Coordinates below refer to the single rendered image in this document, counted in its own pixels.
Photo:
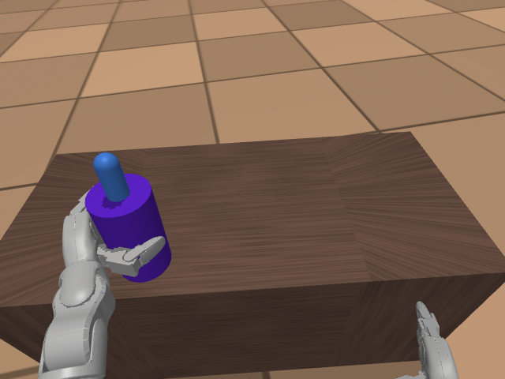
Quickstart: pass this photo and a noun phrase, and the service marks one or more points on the bottle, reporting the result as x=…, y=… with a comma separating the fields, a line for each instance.
x=123, y=209

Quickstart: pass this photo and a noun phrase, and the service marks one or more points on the left robot hand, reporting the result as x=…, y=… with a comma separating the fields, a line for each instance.
x=81, y=241

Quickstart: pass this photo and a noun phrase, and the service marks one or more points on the right robot hand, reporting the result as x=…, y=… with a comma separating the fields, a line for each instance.
x=434, y=352

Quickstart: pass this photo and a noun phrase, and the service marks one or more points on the left robot arm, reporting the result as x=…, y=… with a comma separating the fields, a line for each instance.
x=75, y=343

